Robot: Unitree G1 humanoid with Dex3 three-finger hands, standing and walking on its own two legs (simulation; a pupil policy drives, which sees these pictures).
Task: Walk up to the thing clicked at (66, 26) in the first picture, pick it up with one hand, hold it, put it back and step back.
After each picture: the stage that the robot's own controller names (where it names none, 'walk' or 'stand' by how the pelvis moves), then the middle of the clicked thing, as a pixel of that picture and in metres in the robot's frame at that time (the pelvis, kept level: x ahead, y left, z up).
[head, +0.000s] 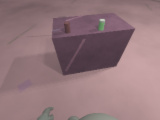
stand; (67, 27) +0.93 +0.38 +0.06
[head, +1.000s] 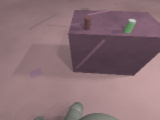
walk; (87, 23) +0.87 +0.20 +0.08
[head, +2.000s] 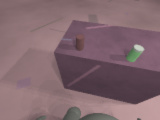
walk; (80, 42) +0.57 +0.18 +0.09
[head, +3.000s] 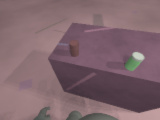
stand; (74, 48) +0.51 +0.19 +0.08
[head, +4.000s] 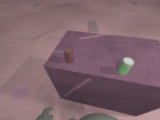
stand; (69, 55) +0.48 +0.22 +0.06
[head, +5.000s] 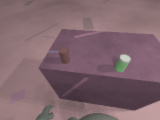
stand; (64, 55) +0.46 +0.25 +0.06
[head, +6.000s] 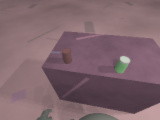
stand; (67, 56) +0.48 +0.24 +0.05
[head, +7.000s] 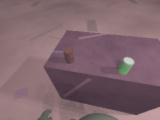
stand; (69, 56) +0.48 +0.22 +0.05
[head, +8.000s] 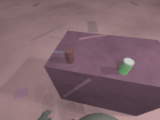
stand; (70, 56) +0.48 +0.22 +0.05
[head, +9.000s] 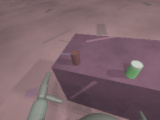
rise first; (75, 58) +0.48 +0.20 +0.06
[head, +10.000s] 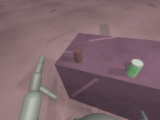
go down; (78, 55) +0.51 +0.20 +0.06
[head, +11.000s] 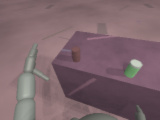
go down; (76, 54) +0.51 +0.19 +0.06
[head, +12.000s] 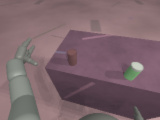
go down; (72, 57) +0.46 +0.18 +0.07
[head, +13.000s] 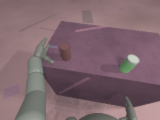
close in; (65, 52) +0.47 +0.19 +0.08
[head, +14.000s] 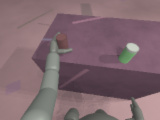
close; (62, 43) +0.51 +0.20 +0.11
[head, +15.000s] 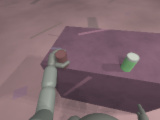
lift; (62, 59) +0.39 +0.22 +0.12
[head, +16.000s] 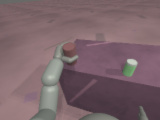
lift; (70, 54) +0.32 +0.16 +0.26
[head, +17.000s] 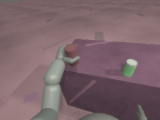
hold; (72, 55) +0.34 +0.15 +0.24
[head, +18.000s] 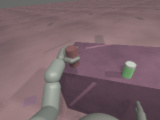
hold; (73, 56) +0.34 +0.15 +0.24
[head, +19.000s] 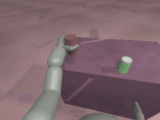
crouch; (71, 45) +0.42 +0.16 +0.25
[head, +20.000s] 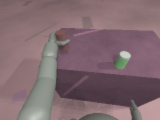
lower; (62, 40) +0.49 +0.19 +0.19
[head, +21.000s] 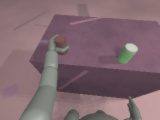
lower; (61, 45) +0.49 +0.20 +0.11
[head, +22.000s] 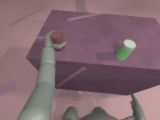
lower; (58, 41) +0.51 +0.20 +0.11
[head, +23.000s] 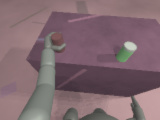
lower; (58, 43) +0.50 +0.21 +0.11
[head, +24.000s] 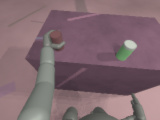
lower; (57, 41) +0.51 +0.21 +0.11
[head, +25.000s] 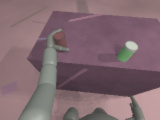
open; (60, 42) +0.51 +0.20 +0.11
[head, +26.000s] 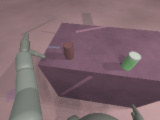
sink last; (69, 51) +0.48 +0.18 +0.09
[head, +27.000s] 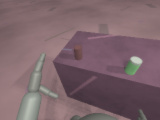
stand; (78, 52) +0.52 +0.20 +0.07
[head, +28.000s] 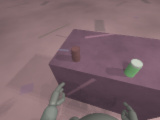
stand; (76, 54) +0.49 +0.18 +0.06
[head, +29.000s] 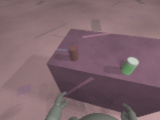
stand; (74, 53) +0.50 +0.19 +0.06
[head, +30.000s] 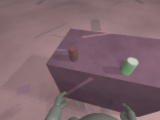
stand; (73, 53) +0.50 +0.19 +0.06
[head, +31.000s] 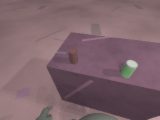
walk; (73, 56) +0.49 +0.19 +0.06
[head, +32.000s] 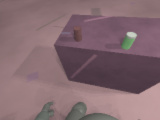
walk; (77, 34) +0.68 +0.20 +0.08
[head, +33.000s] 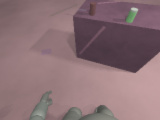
walk; (92, 9) +1.10 +0.12 +0.09
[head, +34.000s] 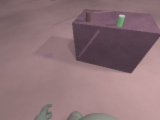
stand; (88, 16) +1.21 +0.17 +0.07
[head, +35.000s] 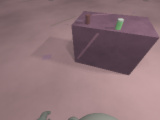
stand; (87, 19) +1.19 +0.17 +0.05
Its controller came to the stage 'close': yes
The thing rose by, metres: 0.21
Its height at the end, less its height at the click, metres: +0.00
